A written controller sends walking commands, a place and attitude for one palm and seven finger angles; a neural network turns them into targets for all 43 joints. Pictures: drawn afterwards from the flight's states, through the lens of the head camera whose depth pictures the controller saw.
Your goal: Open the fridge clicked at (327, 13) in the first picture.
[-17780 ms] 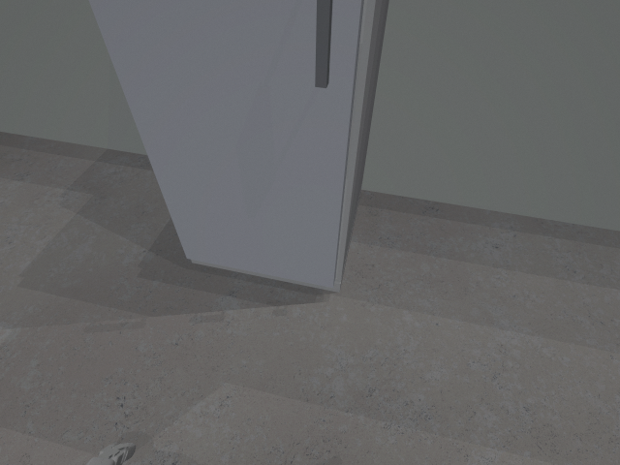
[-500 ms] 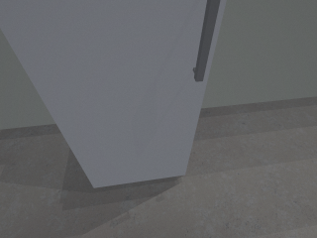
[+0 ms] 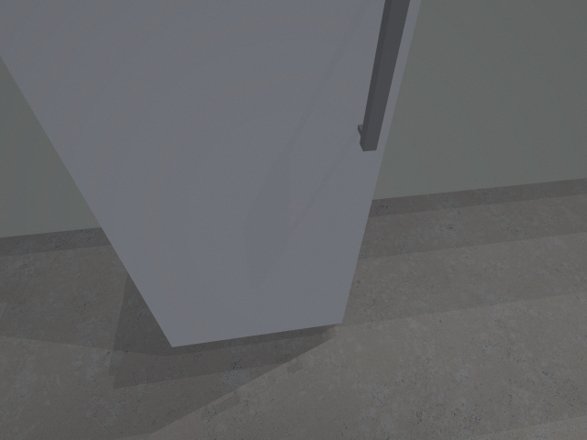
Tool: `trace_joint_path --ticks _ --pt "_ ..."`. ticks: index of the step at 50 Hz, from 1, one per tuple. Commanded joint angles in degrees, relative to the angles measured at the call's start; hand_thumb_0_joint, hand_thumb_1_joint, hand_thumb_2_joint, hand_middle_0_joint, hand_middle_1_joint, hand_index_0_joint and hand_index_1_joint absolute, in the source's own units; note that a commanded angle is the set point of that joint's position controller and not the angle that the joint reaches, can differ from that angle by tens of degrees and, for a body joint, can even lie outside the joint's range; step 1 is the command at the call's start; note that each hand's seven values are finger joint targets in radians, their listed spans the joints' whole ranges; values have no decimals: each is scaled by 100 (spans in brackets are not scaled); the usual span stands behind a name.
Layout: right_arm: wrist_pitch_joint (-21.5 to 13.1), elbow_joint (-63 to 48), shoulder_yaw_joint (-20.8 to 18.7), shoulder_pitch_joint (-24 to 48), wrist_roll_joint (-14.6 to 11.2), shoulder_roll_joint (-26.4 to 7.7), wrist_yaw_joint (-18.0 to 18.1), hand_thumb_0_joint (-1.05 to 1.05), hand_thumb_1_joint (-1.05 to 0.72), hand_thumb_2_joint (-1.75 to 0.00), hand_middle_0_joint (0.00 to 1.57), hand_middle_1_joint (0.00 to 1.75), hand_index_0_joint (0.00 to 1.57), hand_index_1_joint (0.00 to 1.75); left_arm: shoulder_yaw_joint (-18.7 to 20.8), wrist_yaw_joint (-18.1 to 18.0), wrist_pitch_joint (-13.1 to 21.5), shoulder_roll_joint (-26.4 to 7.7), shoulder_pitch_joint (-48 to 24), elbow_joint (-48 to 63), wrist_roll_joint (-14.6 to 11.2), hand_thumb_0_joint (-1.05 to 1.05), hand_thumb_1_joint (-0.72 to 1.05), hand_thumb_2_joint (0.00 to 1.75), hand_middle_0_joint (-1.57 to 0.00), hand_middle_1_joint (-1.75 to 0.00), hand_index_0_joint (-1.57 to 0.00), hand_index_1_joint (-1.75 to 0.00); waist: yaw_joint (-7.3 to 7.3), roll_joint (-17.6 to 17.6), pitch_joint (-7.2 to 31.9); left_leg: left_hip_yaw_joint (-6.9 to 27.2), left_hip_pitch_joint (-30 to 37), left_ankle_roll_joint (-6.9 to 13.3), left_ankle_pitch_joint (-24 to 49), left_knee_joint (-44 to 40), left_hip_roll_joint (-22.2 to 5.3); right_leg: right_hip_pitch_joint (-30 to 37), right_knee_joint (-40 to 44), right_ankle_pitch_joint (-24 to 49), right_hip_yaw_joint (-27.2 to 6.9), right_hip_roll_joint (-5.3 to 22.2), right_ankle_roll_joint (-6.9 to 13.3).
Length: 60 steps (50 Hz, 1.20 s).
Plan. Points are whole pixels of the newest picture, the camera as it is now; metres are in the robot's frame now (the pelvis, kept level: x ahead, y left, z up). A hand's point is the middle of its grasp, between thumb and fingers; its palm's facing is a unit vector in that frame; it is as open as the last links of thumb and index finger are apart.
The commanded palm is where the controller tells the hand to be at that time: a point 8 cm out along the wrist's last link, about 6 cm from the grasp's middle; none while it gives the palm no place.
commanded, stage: look again from close up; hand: right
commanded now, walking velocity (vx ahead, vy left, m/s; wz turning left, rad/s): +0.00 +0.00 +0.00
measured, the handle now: (378, 64) +0.58 -0.09 +0.24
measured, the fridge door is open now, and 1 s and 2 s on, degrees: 0 0 0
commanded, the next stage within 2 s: shuffle to correct the standing spot in 0.60 s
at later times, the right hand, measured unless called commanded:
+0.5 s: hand out of the picture +0.00 -0.16 -0.18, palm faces +0.05 +0.98 -0.17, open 7.3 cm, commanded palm none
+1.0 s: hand out of the picture +0.01 -0.17 -0.19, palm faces +0.06 +0.99 -0.13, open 7.3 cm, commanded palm none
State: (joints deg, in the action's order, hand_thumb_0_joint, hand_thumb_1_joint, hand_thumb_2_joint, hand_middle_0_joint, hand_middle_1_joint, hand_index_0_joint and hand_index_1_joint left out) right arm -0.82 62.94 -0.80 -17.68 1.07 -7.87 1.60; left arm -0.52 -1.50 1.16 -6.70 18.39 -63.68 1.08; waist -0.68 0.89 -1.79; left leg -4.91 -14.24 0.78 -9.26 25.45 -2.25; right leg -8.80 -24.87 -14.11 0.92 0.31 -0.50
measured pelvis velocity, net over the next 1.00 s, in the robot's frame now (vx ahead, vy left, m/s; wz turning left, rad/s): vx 0.04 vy -0.02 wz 0.05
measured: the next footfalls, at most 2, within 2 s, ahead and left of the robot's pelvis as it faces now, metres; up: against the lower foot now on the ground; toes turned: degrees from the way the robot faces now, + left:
left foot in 1.30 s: +0.20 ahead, +0.11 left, +0.00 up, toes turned +14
right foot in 1.64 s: +0.19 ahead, -0.11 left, +0.00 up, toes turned +4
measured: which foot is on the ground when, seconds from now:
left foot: down 0.00-1.00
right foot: down 0.00-1.00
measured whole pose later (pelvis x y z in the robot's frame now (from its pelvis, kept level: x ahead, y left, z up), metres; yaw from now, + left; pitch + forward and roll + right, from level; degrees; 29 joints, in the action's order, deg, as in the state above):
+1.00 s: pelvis +0.04 -0.02 -0.01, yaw +3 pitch +0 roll +0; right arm 0.4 62.8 -2.9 -21.4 1.5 -7.4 0.7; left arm -0.1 -1.2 0.8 -6.4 21.5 -63.2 1.9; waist -1.5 2.2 0.5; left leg -2.1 -16.0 0.8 -15.1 30.9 -1.2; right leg -9.6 -30.9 -21.0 3.7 1.2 0.6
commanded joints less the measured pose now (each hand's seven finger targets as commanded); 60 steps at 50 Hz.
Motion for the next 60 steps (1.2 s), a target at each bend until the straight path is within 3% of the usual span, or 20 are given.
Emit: trace_joint_path --ticks 1,11,15,30,35,36,40,45,47,48,49,50,51,52,53,54,56,60 --pt "-56 -167 -87 -365 -10 -577 35 0 -90 -90 20 30 20 30 115 -13 37 -510 442 114 -23 0 90 90 -20 -30 -20 -30 1 2 -424 653 307 126 -613 -609 -498 -820 619 -66 -314 421 147" --pt "-87 -163 -94 -350 -13 -601 35 0 -90 -90 20 30 20 30 121 -22 73 -533 400 121 -29 0 90 90 -20 -30 -20 -30 -14 -43 -245 599 463 142 -202 -507 -497 -728 595 240 -333 477 144" --pt "-70 -163 -97 -319 -18 -623 28 0 -90 -90 20 30 20 30 122 -18 46 -539 396 114 -18 0 90 90 -20 -30 -20 -30 -3 -62 -429 656 295 140 -563 -605 -499 -788 592 14 -305 425 132" --pt "-78 -204 -123 -249 -17 -708 17 0 -90 -90 20 30 20 30 130 -5 41 -590 384 126 -12 0 90 90 -20 -30 -20 -30 1 30 -329 681 369 148 -664 -644 -523 -778 542 35 -294 410 131" --pt "-77 -192 -111 -261 -20 -703 15 0 -90 -90 20 30 20 30 129 -10 53 -613 325 128 -16 0 90 90 -20 -30 -20 -30 -13 -123 -331 658 356 144 -509 -600 -500 -746 583 91 -326 452 138" --pt "-68 -144 -77 -339 -16 -528 24 0 -90 -90 20 30 20 30 94 -14 36 -460 410 78 -3 0 90 90 -20 -30 -20 -30 -11 -88 -244 678 389 139 -591 -623 -489 -678 567 -19 -275 464 122" --pt "12 -165 -166 -431 19 -621 -18 0 -90 -90 20 30 20 30 119 3 -35 -457 564 71 40 0 90 90 -20 -30 -20 -30 -45 146 -397 969 132 235 -1991 -730 -531 -890 317 -1116 -27 301 135" --pt "47 -233 -316 -548 24 -757 -35 0 -90 -90 20 30 20 30 131 31 -42 -348 678 162 52 0 90 90 -20 -30 -20 -30 -24 594 -661 1530 -372 532 -2936 -1099 -835 -946 -349 -1138 339 144 132" --pt "42 -275 -342 -498 26 -700 -39 0 -90 -90 20 30 20 30 129 28 -12 -313 835 153 51 0 90 90 -20 -30 -20 -30 45 400 -725 1480 -595 575 -2803 -901 -749 -776 -211 -1109 310 206 157" --pt "45 -330 -345 -424 22 -640 -52 0 -90 -90 20 30 20 30 129 23 16 -338 947 125 53 0 90 90 -20 -30 -20 -30 90 139 -768 1298 -789 535 -2637 -625 -601 -628 49 -1196 193 293 187" --pt "43 -372 -331 -332 27 -521 -77 0 -90 -90 20 30 20 30 152 10 53 -412 1082 97 58 0 90 90 -20 -30 -20 -30 148 -359 -753 967 -948 444 -2304 -145 -339 -438 453 -1390 -148 517 285" --pt "40 -476 -295 -170 34 -367 -106 0 -90 -90 20 30 20 30 201 -12 80 -617 1261 61 62 0 90 90 -20 -30 -20 -30 252 -1072 -869 446 -1326 311 -1875 746 54 -257 1015 -1794 -809 1000 491" --pt "3 -631 -261 99 72 -194 -127 0 -90 -90 20 30 20 30 252 -54 110 -776 1478 33 60 0 90 90 -20 -30 -20 -30 387 -1673 -1014 -67 -1924 194 -1563 1681 268 87 1510 -1669 -1516 1606 803" --pt "-30 -740 -254 349 101 -202 -133 0 -90 -90 20 30 20 30 248 -83 149 -749 1589 11 73 0 90 90 -20 -30 -20 -30 465 -1643 -1116 14 -2554 186 -1834 2453 159 510 1585 -746 -1839 1889 1105" --pt "-61 -768 -270 421 104 -201 -152 0 -90 -90 20 30 20 30 209 -93 192 -676 1625 -4 73 0 90 90 -20 -30 -20 -30 435 -1288 -1081 198 -2768 196 -1808 2946 -12 701 1427 268 -1723 1990 1279" --pt "-90 -744 -276 397 86 -144 -170 0 -90 -90 20 30 20 30 186 -91 234 -608 1590 0 77 0 90 90 -20 -30 -20 -30 364 -873 -961 223 -2745 197 -1728 3127 -107 800 1241 1130 -1413 1955 1310" --pt "-114 -758 -246 518 64 -8 -218 0 -90 -90 20 30 20 30 195 -94 283 -611 1514 21 105 0 90 90 -20 -30 -20 -30 316 -479 -799 93 -2566 194 -1646 2951 -150 926 1018 2129 -822 1783 1233" --pt "-72 -849 -242 691 25 61 -257 0 -90 -90 20 30 20 30 235 -105 281 -711 1387 -42 117 0 90 90 -20 -30 -20 -30 220 -923 -525 -187 -1555 225 -1221 1793 -19 726 777 2556 -61 1510 967"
